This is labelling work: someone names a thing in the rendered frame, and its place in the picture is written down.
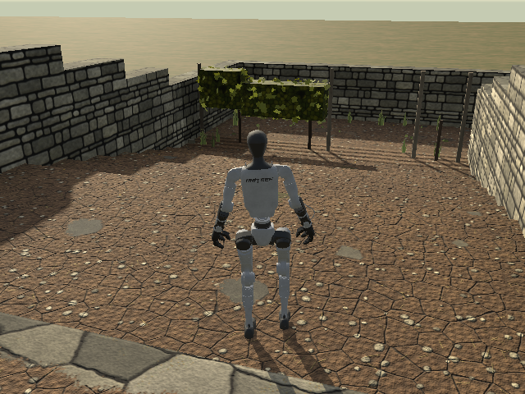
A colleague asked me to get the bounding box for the robot right hand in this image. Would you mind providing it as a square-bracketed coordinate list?
[296, 225, 315, 245]

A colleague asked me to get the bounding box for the robot right upper arm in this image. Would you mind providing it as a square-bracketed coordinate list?
[276, 164, 302, 209]

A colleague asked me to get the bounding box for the right robot forearm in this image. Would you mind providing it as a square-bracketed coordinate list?
[294, 196, 312, 228]

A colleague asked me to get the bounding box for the humanoid robot torso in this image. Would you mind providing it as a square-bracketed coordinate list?
[240, 163, 279, 246]

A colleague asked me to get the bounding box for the robot left foot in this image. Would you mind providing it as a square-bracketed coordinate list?
[244, 317, 256, 339]

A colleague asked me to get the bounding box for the left robot forearm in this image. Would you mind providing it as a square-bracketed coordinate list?
[213, 200, 229, 232]

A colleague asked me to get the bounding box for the robot left hand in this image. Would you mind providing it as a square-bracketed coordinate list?
[212, 229, 231, 249]

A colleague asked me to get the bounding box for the robot left upper arm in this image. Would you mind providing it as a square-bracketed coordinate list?
[221, 167, 242, 213]

